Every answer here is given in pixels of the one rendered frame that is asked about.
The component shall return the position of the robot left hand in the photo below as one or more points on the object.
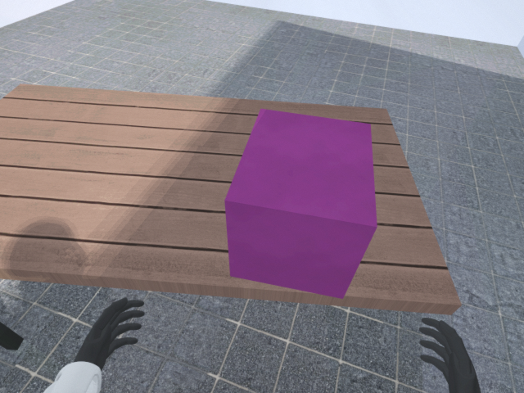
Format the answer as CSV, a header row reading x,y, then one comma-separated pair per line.
x,y
101,340

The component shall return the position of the robot right hand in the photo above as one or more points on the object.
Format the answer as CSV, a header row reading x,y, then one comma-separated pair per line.
x,y
457,367

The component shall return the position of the carton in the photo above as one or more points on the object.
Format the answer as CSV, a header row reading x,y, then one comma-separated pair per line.
x,y
301,208

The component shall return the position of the table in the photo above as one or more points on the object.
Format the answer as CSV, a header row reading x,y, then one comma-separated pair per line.
x,y
120,189

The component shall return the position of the robot left forearm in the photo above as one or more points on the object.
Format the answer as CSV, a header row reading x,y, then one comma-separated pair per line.
x,y
77,377

